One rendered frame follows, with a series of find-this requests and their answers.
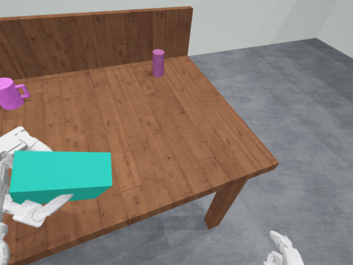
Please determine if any right robot hand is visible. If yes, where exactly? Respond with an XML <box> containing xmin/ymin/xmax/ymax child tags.
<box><xmin>264</xmin><ymin>231</ymin><xmax>304</xmax><ymax>265</ymax></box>

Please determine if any sponge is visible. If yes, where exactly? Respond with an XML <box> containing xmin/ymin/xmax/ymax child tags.
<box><xmin>9</xmin><ymin>151</ymin><xmax>113</xmax><ymax>204</ymax></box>

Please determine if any table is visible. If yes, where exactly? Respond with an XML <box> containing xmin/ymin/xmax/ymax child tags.
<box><xmin>0</xmin><ymin>6</ymin><xmax>279</xmax><ymax>265</ymax></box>

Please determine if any left robot hand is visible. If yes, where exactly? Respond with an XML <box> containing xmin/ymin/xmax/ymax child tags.
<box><xmin>0</xmin><ymin>126</ymin><xmax>74</xmax><ymax>228</ymax></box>

